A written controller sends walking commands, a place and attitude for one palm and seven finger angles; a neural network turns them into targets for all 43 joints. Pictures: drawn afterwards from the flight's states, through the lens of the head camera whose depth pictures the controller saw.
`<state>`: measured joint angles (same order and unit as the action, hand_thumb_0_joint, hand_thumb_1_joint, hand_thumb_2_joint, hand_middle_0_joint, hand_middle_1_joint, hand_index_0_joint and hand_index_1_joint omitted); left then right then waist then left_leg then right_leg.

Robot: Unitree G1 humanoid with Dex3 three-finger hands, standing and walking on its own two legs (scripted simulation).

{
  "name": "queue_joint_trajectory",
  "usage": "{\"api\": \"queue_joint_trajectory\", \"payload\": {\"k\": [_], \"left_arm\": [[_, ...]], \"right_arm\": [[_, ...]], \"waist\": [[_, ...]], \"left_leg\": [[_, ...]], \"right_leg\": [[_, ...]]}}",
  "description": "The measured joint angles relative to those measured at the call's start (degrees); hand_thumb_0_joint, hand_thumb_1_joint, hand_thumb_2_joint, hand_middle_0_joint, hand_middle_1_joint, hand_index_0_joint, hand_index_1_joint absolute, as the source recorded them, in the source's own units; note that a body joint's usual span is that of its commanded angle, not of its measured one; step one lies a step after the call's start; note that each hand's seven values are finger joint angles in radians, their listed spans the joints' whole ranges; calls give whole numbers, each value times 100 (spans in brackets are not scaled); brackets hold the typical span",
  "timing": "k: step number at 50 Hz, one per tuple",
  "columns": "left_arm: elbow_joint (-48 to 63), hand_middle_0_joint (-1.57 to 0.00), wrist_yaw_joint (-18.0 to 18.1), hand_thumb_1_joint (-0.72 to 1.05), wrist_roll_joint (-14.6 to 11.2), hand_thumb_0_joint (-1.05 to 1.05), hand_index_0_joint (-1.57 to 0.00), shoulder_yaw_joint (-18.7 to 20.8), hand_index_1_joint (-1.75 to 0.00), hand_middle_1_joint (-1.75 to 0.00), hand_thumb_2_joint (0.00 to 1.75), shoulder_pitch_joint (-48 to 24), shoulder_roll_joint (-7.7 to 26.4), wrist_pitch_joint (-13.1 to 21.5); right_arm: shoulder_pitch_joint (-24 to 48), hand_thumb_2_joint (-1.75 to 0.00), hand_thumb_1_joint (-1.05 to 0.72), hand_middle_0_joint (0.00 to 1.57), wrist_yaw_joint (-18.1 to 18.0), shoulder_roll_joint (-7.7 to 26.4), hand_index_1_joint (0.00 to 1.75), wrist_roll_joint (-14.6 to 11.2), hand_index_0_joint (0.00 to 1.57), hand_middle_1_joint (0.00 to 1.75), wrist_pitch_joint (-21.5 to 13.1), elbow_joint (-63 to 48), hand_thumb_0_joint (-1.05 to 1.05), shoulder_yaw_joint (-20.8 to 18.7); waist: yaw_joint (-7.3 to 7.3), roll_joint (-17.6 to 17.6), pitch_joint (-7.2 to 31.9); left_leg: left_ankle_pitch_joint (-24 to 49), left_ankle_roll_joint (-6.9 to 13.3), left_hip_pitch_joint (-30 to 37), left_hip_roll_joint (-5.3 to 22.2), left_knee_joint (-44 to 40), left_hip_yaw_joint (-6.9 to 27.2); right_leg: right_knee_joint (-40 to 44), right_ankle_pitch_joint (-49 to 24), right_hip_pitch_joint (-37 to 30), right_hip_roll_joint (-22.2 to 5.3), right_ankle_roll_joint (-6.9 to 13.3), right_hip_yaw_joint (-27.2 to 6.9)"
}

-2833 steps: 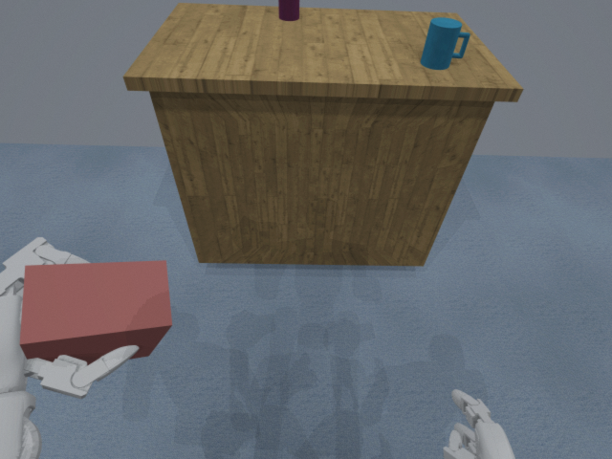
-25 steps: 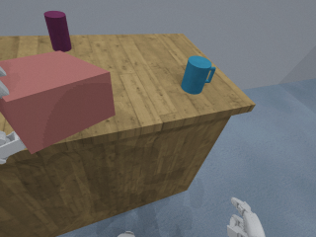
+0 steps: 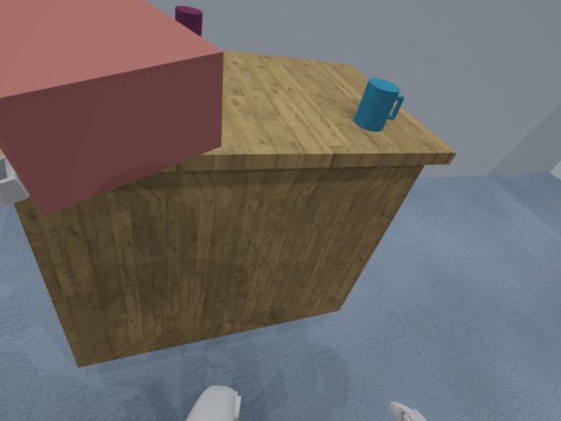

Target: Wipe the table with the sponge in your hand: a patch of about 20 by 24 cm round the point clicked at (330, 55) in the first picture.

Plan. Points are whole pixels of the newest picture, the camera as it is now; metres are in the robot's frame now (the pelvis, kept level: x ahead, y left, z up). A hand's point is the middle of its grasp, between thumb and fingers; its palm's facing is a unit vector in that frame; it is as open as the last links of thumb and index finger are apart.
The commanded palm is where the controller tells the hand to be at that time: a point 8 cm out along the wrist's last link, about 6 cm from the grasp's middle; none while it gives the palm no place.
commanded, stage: stop stepping back and stand still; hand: left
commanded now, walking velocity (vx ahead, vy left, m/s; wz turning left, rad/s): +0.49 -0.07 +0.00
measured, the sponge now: (108, 68) +0.21 +0.20 +0.38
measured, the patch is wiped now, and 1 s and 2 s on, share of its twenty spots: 0.95 0.95 0.95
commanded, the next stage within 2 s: none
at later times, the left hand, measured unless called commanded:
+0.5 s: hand out of the picture +0.17 +0.32 +0.40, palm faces +0.55 -0.77 -0.33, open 9.5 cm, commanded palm +0.11 +0.36 +0.35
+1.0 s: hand out of the picture +0.27 +0.32 +0.42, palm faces +0.54 -0.82 -0.16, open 9.5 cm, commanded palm +0.18 +0.35 +0.35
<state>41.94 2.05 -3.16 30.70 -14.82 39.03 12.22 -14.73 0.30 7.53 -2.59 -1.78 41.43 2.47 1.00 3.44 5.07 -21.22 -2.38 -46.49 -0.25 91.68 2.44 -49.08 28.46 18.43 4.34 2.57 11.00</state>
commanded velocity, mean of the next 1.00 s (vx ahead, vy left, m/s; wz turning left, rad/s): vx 0.14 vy -0.09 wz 0.00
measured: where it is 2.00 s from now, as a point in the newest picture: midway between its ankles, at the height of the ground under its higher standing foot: outside the picture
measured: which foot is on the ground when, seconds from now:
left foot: up 0.00-0.10, down 0.12-0.58, up 0.60-0.72, down 0.74-1.00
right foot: down 0.00-0.12, up 0.14-0.56, down 0.58-0.74, up 0.76-0.92, down 0.94-1.00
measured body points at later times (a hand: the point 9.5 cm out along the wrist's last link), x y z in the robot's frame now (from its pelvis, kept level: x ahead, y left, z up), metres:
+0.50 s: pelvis -0.07 +0.09 +0.06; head -0.05 +0.14 +0.51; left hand +0.14 +0.36 +0.42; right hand -0.02 -0.15 -0.04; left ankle -0.16 +0.18 -0.68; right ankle -0.06 -0.03 -0.65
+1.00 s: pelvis +0.00 +0.09 +0.04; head +0.00 +0.09 +0.49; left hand +0.23 +0.36 +0.42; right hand +0.18 -0.12 -0.03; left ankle +0.00 +0.22 -0.68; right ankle +0.02 -0.02 -0.68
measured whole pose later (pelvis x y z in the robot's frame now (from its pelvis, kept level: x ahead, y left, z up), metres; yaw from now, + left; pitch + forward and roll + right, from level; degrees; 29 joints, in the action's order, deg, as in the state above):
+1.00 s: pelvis +0.00 +0.09 +0.04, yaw -5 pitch -2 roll -3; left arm 23.3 7.8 -3.5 34.0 -14.4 33.5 11.7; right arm -7.3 1.5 7.7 -2.4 -4.3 34.1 2.7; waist 0.9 -2.5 -1.9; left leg -23.4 -0.6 -16.2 2.4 41.2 5.3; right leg -32.5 12.5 16.9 3.8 2.0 3.1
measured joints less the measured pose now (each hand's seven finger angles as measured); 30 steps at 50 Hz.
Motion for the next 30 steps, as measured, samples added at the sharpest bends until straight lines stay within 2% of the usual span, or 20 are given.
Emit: {"api": "queue_joint_trajectory", "payload": {"k": [2,3,4,5,6,7,8,9,10,11,13,15,17,19,22,24,26,28,29,30], "left_arm": [[-613,-87,-16,-58,30,-1,-92,-309,-152,-150,95,-509,-160,76],[-991,-87,20,-58,9,-1,-92,-441,-152,-150,95,-832,-270,78],[-1388,-87,83,-58,-19,-1,-92,-558,-152,-150,95,-1152,-403,51],[-1764,-87,157,-58,-48,-1,-92,-658,-152,-150,95,-1436,-557,-32],[-2080,-87,233,-58,-72,-1,-92,-728,-152,-150,95,-1682,-732,-143],[-2291,-86,303,-58,-85,-1,-91,-759,-153,-151,95,-1843,-877,-228],[-2334,-86,349,-57,-109,-1,-91,-732,-153,-151,95,-1787,-907,-257],[-2185,-86,366,-57,-129,-1,-91,-656,-153,-151,95,-1473,-911,-261],[-1902,-86,359,-57,-142,-1,-91,-554,-153,-151,95,-933,-906,-234],[-1514,-86,338,-57,-146,-1,-91,-470,-153,-151,95,-281,-924,-214],[-704,-86,220,-57,-110,-1,-91,-445,-153,-151,95,893,-975,-80],[-90,-86,97,-57,-49,-1,-91,-467,-153,-151,95,1662,-867,156],[270,-86,53,-57,38,-1,-91,-302,-152,-151,95,2022,-612,354],[371,-87,118,-58,131,-1,-92,40,-152,-150,95,2049,-338,480],[-1,-87,307,-58,176,-1,-92,546,-152,-150,95,1749,-38,584],[-433,-87,408,-58,132,-1,-92,772,-152,-150,95,1578,71,514],[-890,-87,473,-58,73,-1,-92,868,-152,-150,95,1511,115,380],[-1260,-87,491,-57,11,-1,-92,810,-152,-150,95,1517,130,177],[-1368,-86,480,-57,-7,-1,-91,731,-152,-150,94,1559,41,96],[-1406,-86,458,-57,-24,-1,-91,611,-152,-150,94,1666,-190,60]], "right_arm": [[-275,-89,-90,20,-79,-114,30,82,20,30,159,81,2,102],[-356,-89,-90,20,-129,-137,30,96,20,30,178,30,2,151],[-392,-89,-90,20,-166,-113,30,111,20,30,144,-57,2,189],[-395,-89,-90,20,-187,-39,30,112,20,30,70,-189,2,197],[-373,-89,-90,20,-197,124,30,100,20,30,-43,-403,2,170],[-274,-89,-90,20,-186,298,30,100,20,30,-178,-598,2,85],[-55,-89,-90,20,-154,317,30,77,20,30,-253,-659,2,10],[136,-89,-90,20,-87,269,30,24,20,30,-268,-733,2,-31],[260,-89,-90,20,-24,187,30,-10,20,30,-238,-838,2,-41],[319,-89,-90,20,28,84,30,-21,20,30,-194,-959,2,-32],[302,-89,-90,20,134,-144,30,-13,20,30,-181,-1110,2,16],[173,-89,-90,20,198,-310,30,-5,20,30,-150,-1142,2,84],[23,-89,-90,20,182,-362,30,49,20,30,-104,-1041,1,91],[-101,-89,-90,21,110,-306,30,129,20,30,-55,-812,1,8],[-264,-89,-90,20,-28,-100,30,190,20,30,8,-393,1,-167],[-365,-89,-90,20,-75,48,30,174,20,30,38,-204,1,-254],[-454,-89,-90,20,-89,204,30,138,20,30,46,-161,2,-315],[-507,-89,-90,20,-38,381,30,61,20,30,45,-254,2,-355],[-449,-89,-90,20,2,479,30,14,20,30,57,-266,2,-386],[-310,-89,-90,20,37,581,30,-21,20,30,102,-214,2,-441]], "waist": [[-274,347,489],[-397,537,599],[-479,684,622],[-515,750,571],[-507,636,451],[-424,424,271],[-388,399,-36],[-424,394,-300],[-406,359,-427],[-281,297,-454],[66,230,-452],[339,281,-459],[462,306,-463],[442,198,-445],[311,-97,-344],[236,-277,-255],[220,-463,-179],[247,-586,-137],[241,-647,-156],[206,-778,-237]], "left_leg": [[-310,226,654,189,374,74],[-594,334,1058,270,11,108],[-826,438,1505,341,-754,121],[-866,510,2038,384,-1953,117],[-913,491,2637,443,-3430,151],[-1679,101,2935,429,-4230,193],[-1860,11,2920,254,-4200,80],[-1694,111,3011,146,-4192,-164],[-1403,264,3146,118,-4314,-430],[-1148,406,3263,129,-4498,-622],[-864,508,3474,185,-4950,-793],[-602,491,3645,230,-5451,-812],[-343,476,3725,283,-5873,-758],[-160,472,3732,357,-6165,-684],[-45,483,3710,413,-6407,-572],[-76,482,3710,418,-6426,-521],[-253,473,3608,437,-6162,-432],[-631,468,3238,420,-5320,-352],[-679,456,2910,434,-4602,-362],[-736,415,2589,462,-3765,-275]], "right_leg": [[179,-187,288,-146,-8,-144],[243,-331,466,-265,2,-242],[264,-454,652,-406,20,-324],[191,-461,846,-553,33,-392],[-38,-254,1079,-606,58,-467],[-500,-17,1387,-599,52,-605],[-1077,141,1633,-598,51,-884],[-1604,200,1828,-536,44,-1090],[-1977,315,1982,-488,25,-1106],[-2154,367,2076,-461,-8,-988],[-1988,78,2074,-361,-78,-726],[-1422,-444,1921,-260,-78,-508],[-771,-829,1721,-181,-47,-349],[-123,-939,1484,-129,20,-249],[661,-875,1052,-123,98,-285],[1045,-771,719,-118,118,-329],[1499,-721,323,-82,186,-286],[2029,-1124,-170,-87,379,-261],[2050,-1328,-265,-102,385,-300],[1831,-1210,-246,-55,225,-285]]}}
